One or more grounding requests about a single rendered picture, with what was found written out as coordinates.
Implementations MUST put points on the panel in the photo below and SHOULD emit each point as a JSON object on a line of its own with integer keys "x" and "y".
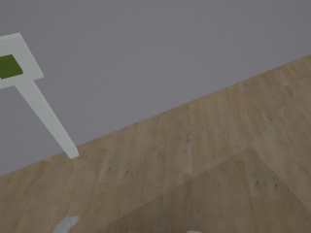
{"x": 15, "y": 45}

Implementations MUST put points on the button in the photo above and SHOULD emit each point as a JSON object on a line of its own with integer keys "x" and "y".
{"x": 9, "y": 67}

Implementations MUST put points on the robot left hand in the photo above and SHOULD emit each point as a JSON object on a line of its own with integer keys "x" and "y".
{"x": 65, "y": 224}

